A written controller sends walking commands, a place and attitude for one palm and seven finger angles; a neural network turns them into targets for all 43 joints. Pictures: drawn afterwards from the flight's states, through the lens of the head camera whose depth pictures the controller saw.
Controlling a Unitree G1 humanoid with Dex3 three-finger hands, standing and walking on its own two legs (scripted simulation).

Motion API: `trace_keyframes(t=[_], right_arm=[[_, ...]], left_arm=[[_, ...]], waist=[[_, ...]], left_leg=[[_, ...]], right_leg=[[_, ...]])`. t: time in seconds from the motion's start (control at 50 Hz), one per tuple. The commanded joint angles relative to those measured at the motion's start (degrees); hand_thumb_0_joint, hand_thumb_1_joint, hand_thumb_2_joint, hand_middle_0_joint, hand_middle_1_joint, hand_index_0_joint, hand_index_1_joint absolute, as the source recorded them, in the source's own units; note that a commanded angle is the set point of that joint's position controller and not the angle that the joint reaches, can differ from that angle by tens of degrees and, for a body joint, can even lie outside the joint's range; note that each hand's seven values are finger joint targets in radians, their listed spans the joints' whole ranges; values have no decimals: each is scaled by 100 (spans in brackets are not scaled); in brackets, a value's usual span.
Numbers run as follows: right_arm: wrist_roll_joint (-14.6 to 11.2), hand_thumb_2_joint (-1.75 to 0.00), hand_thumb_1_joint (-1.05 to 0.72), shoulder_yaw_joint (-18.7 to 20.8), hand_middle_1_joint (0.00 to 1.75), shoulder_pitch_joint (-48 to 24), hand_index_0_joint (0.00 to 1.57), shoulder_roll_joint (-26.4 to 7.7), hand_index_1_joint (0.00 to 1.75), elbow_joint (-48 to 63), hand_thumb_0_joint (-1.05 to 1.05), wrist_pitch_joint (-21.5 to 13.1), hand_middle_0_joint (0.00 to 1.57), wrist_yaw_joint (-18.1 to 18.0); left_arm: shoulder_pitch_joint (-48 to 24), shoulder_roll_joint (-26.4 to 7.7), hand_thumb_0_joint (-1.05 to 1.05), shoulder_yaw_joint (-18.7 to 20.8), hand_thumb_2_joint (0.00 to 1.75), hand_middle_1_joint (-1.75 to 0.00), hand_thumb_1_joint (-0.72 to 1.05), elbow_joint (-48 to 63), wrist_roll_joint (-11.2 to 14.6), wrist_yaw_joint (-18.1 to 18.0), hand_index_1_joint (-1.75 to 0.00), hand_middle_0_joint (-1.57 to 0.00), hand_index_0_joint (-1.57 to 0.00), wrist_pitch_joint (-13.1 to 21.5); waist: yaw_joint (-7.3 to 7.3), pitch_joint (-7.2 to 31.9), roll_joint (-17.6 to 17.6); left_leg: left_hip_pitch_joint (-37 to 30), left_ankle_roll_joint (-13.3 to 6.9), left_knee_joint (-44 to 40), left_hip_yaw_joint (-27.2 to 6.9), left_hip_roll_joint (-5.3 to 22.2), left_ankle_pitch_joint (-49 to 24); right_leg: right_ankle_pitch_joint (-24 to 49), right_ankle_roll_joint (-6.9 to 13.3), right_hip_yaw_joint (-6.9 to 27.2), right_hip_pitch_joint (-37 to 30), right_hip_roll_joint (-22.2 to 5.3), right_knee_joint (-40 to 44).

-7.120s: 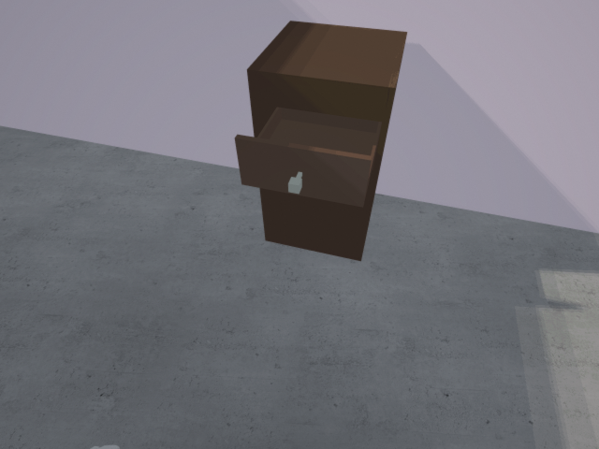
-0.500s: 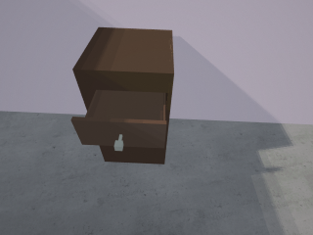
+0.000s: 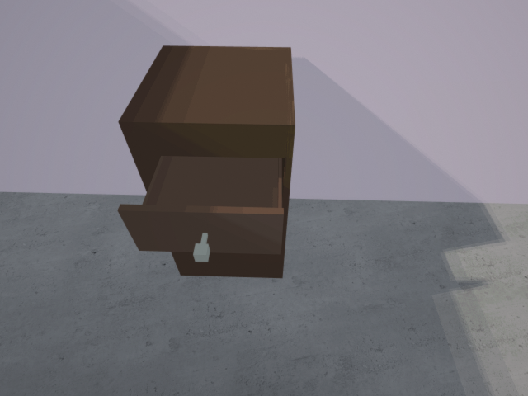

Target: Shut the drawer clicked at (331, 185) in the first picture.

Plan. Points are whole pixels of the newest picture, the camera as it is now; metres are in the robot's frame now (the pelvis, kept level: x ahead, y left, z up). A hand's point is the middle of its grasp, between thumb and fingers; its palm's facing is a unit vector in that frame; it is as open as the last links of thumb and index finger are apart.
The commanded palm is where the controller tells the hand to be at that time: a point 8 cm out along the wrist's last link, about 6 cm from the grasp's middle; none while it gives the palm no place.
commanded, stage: shuffle to correct the standing spot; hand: left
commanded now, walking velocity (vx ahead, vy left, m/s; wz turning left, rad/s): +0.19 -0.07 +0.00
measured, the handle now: (202, 246) +0.48 +0.18 -0.18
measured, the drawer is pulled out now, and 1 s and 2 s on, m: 0.19 0.19 0.19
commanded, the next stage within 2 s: come to a stop and stand still in 0.18 s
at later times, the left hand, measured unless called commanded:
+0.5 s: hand out of the picture +0.13 +0.15 -0.17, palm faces +0.05 -0.96 -0.27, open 7.3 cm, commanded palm none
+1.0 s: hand out of the picture +0.06 +0.19 -0.17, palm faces +0.06 -0.98 -0.17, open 7.4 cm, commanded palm none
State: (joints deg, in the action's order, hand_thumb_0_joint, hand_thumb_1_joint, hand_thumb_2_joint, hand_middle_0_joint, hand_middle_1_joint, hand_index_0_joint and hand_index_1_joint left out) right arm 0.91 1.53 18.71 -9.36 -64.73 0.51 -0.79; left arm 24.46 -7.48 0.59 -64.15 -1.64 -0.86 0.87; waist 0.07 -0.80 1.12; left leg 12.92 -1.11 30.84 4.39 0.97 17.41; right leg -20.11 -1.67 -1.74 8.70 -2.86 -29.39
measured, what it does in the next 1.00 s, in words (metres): steps on the spot: right foot, then left foot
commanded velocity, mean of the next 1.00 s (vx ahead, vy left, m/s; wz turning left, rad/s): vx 0.02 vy -0.03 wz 0.00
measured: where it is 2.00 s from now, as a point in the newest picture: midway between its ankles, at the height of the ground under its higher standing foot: outside the picture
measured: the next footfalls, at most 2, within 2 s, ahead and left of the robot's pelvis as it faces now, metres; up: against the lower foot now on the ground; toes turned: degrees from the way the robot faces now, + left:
right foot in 0.40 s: +0.17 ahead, -0.15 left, +0.00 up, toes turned -7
left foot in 0.76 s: +0.12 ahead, +0.09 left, +0.00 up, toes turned +6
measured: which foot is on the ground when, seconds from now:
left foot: down 0.00-0.40, up 0.42-0.74, down 0.76-1.00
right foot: down 0.00-0.16, up 0.18-0.38, down 0.40-0.78, up 0.80-1.00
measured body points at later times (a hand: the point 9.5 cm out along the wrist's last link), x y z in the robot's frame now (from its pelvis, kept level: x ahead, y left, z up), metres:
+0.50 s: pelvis +0.09 -0.04 -0.01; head +0.11 -0.07 +0.44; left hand +0.13 +0.20 -0.15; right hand +0.05 -0.26 -0.18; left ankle +0.01 +0.09 -0.70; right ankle +0.13 -0.14 -0.73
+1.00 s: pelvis +0.06 +0.02 +0.01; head +0.07 +0.03 +0.46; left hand +0.06 +0.24 -0.15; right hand +0.09 -0.21 -0.14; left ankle +0.08 +0.09 -0.73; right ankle +0.02 -0.12 -0.69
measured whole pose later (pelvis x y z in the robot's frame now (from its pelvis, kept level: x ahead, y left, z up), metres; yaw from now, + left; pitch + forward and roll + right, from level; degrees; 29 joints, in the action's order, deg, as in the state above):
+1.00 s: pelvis +0.06 +0.02 +0.01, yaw +0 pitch +0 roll +0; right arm 1.4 1.1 14.7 -8.3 -61.4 0.1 -2.6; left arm 17.8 -9.2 2.3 -61.7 -1.9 -0.8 -2.2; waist -0.5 0.1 -1.5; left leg 10.7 -4.3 20.6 6.9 -1.5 10.1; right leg -19.9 -1.5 -0.3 18.3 -2.0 -48.3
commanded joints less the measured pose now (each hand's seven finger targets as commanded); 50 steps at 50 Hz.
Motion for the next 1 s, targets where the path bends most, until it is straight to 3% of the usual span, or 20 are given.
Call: trace_keyframes(t=[0.0,0.06,0.1,0.14,0.18,0.24,0.34,0.36,0.38,0.42,0.44,0.5,0.62,0.7,0.72,0.76,0.78,0.82,0.88,0.98], right_arm=[[7,-90,-90,5,30,-155,20,-297,30,411,0,-222,20,-24],[-5,-90,-90,1,30,18,20,-262,30,323,0,-270,20,-31],[9,-90,-90,72,30,780,20,-545,30,-13,0,-327,20,-105],[82,-90,-90,169,30,1766,20,-960,30,-379,0,-331,20,-237],[95,-90,-90,106,30,1545,20,-821,30,-277,0,-330,20,-268],[99,-90,-90,128,30,434,20,-828,30,116,0,-352,20,-218],[31,-90,-90,84,30,99,20,-618,30,131,0,-267,20,-147],[2,-90,-90,32,30,275,20,-378,30,128,0,-265,20,-110],[-46,-90,-90,6,30,557,20,-126,30,204,0,-209,20,-114],[-67,-90,-90,14,30,473,20,-17,30,174,0,-53,20,-159],[-66,-90,-90,2,30,439,20,-4,30,161,0,8,20,-147],[-99,-90,-90,59,30,332,20,-124,30,153,0,130,20,-121],[-29,-90,-90,161,30,-49,20,-182,30,485,0,225,20,-32],[-30,-90,-90,160,30,399,20,-158,30,499,0,134,20,-18],[-27,-90,-90,145,30,533,20,-227,30,455,0,77,20,-24],[69,-90,-90,212,30,160,20,-896,30,692,0,-12,20,-58],[97,-90,-90,166,30,-351,20,-921,30,823,0,-5,20,-53],[91,-90,-90,78,30,-760,20,-681,30,815,0,-69,20,-92],[50,-90,-90,64,30,-515,20,-621,30,686,0,-141,20,-169],[45,-90,-90,88,30,186,20,-716,30,393,0,-143,20,-291]], left_arm=[[641,-742,0,191,90,-30,90,-21,45,-78,-30,-20,-20,101],[524,-710,0,209,90,-30,90,-35,38,-84,-30,-20,-20,98],[251,-484,0,163,90,-30,90,32,38,-61,-30,-20,-20,100],[-442,-270,0,86,90,-30,90,376,32,-52,-30,-20,-20,115],[-788,-349,0,179,90,-30,90,515,-1,-22,-30,-20,-20,52],[-722,-84,0,199,90,-30,90,561,61,142,-30,-20,-20,4],[345,-213,0,216,90,-30,90,138,37,73,-30,-20,-20,96],[606,-588,0,270,90,-30,90,70,30,-11,-30,-20,-20,167],[591,-1006,0,311,90,-30,90,122,50,-74,-30,-20,-20,212],[-197,-1005,0,226,90,-30,90,376,79,-108,-30,-20,-20,157],[-406,-1007,0,240,90,-30,90,431,61,-134,-30,-20,-20,168],[-815,-916,0,228,90,-30,90,610,22,-209,-30,-20,-20,56],[-933,-1249,0,427,90,-30,90,785,-9,-233,-30,-20,-20,-111],[-1285,-1169,0,419,90,-30,90,931,-5,-195,-30,-20,-20,-199],[-1294,-992,0,374,90,-30,90,947,24,-167,-30,-20,-20,-225],[-1040,-407,0,257,90,-30,90,970,87,-109,-30,-20,-20,-283],[-1004,-419,0,264,90,-30,90,924,73,-97,-30,-20,-20,-273],[-797,-436,0,246,90,-30,90,629,-34,-52,-30,-20,-20,-310],[-490,-415,0,214,90,-30,90,415,-19,1,-30,-20,-20,-248],[-640,-481,0,199,90,-30,90,452,0,-2,-30,-20,-20,-277]], waist=[[-120,-492,-1273],[38,-451,-818],[367,-159,275],[688,-342,1600],[527,-725,718],[91,-843,762],[-440,-319,111],[-509,14,-922],[-320,292,-1962],[-56,-148,-833],[-30,-165,-1451],[24,-113,-1046],[-121,125,-747],[179,256,-978],[232,213,-674],[82,-178,1557],[-50,-454,1234],[-186,-608,805],[-117,-441,205],[169,-100,329]], left_leg=[[966,-113,421,207,27,163],[459,-144,183,251,99,-290],[-1012,-369,-276,-443,604,-2328],[-2166,-1187,-881,-2029,1930,-5090],[-1545,-1321,-979,-1885,2194,-4691],[-302,-1000,-1542,-1153,1755,-2270],[524,-388,-286,-279,803,-1158],[761,-130,633,-29,393,-435],[858,38,1663,91,-25,1399],[559,79,2212,-371,229,1730],[673,116,2436,-357,293,1611],[564,229,2190,-308,279,1373],[602,316,1743,-141,89,873],[-493,241,-82,37,22,-213],[-832,209,-654,-51,105,-498],[169,-337,-2247,-2060,1630,634],[1115,-707,-2515,-2226,1833,1356],[1217,-528,-2675,-1850,1446,1589],[160,-514,-2393,-1450,1370,471],[-1042,-693,-1800,-1353,1656,-2188]], right_leg=[[999,771,1004,-291,-843,988],[1774,780,640,-113,-689,563],[2334,452,-174,738,-108,-848],[-1231,254,-440,2689,326,-2869],[-1226,353,1,2892,-88,-3298],[-483,253,-117,1952,-337,-2251],[1395,173,-521,-464,67,-25],[2250,291,215,-977,-530,362],[3571,770,1610,-898,-1801,1006],[4060,1206,1354,67,-1899,1179],[4771,1192,1340,200,-1853,1041],[4982,1265,654,328,-1697,840],[3382,1362,696,322,-1742,993],[1263,882,492,980,-1286,789],[511,632,278,1242,-949,521],[-832,71,-332,1485,57,-876],[-633,115,-13,962,-30,-1318],[-135,137,161,869,-32,-1912],[121,49,229,1450,-11,-2086],[-306,-57,275,1767,-11,-1768]])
